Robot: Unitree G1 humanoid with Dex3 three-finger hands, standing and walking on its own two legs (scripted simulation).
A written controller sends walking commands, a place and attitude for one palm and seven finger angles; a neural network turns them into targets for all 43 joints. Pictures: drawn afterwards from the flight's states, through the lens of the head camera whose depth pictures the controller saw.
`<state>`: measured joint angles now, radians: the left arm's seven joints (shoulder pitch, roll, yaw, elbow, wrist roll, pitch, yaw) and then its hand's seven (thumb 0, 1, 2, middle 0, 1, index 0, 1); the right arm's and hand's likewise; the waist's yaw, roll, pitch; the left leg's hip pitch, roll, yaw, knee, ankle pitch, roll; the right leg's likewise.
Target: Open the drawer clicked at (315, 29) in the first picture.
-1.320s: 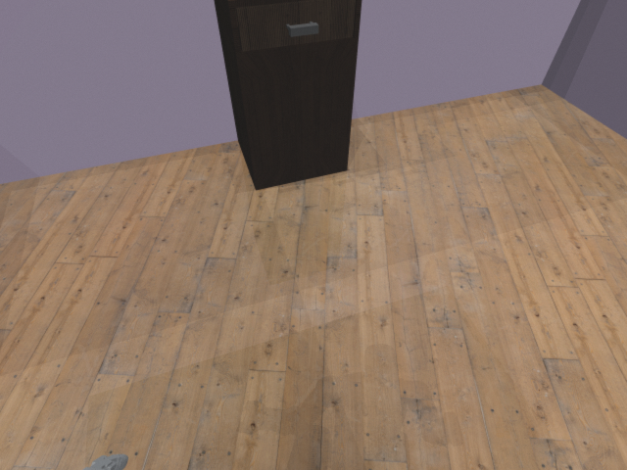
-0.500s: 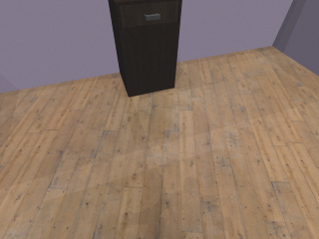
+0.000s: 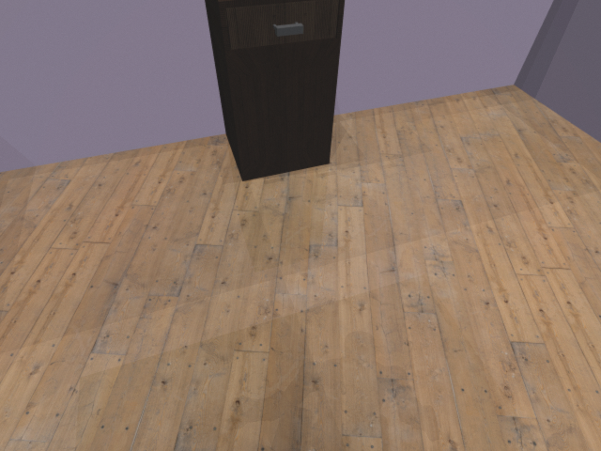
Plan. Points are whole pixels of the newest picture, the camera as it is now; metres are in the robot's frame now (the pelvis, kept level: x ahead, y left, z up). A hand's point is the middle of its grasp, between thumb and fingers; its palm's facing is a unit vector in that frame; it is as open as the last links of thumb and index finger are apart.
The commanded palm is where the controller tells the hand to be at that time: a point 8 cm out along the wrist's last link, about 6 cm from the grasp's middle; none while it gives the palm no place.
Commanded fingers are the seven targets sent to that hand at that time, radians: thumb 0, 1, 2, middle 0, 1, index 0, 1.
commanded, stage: look at it before walking up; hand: left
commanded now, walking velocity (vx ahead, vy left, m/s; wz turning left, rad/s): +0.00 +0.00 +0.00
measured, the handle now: (287, 27) +1.53 +0.14 -0.04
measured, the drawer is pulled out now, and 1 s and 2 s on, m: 0.00 0.00 0.00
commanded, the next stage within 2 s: walk to a spot facing it in 0.12 s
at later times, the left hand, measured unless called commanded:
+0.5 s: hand out of the picture +0.06 +0.21 -0.18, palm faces -0.08 -0.97 -0.24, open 7.4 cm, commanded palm none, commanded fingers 0.00 0.90 0.90 -0.20 -0.30 -0.20 -0.30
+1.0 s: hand (188, 432) +0.19 +0.20 -0.21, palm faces -0.19 -0.97 -0.15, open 7.4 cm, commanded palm none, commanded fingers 0.00 0.90 0.90 -0.20 -0.30 -0.20 -0.30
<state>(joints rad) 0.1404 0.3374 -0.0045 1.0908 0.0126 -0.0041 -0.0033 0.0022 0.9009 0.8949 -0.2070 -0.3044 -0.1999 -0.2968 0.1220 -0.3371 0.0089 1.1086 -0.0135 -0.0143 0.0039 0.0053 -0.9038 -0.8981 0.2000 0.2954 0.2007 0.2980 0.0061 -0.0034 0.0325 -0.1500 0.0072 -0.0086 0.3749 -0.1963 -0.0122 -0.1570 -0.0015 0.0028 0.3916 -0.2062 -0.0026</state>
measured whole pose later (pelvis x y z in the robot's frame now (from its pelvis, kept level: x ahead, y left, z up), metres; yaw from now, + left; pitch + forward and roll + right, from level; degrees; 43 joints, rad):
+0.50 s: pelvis +0.04 -0.01 -0.01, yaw -7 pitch -1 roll +1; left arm 0.32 0.25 0.03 1.04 0.02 0.03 -0.03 0.00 0.90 0.90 -0.20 -0.30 -0.20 -0.30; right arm 0.24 -0.25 -0.01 1.05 -0.02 -0.02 0.00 0.00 -0.90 -0.90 0.20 0.30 0.20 0.30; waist 0.03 0.00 0.00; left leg -0.17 0.06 0.10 0.54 -0.37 -0.02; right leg -0.28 0.02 0.02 0.67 -0.42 -0.02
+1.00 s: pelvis +0.22 +0.01 -0.03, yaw -19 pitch -1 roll -2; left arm 0.45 0.17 0.06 1.10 0.02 -0.03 0.00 0.00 0.90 0.90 -0.21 -0.30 -0.20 -0.30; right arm 0.08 -0.16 -0.02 0.93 -0.03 -0.07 0.02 0.00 -0.91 -0.90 0.20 0.30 0.20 0.30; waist 0.06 -0.04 0.06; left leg -0.45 0.07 0.13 0.66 -0.19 0.04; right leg -0.12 0.02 0.09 0.77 -0.49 -0.02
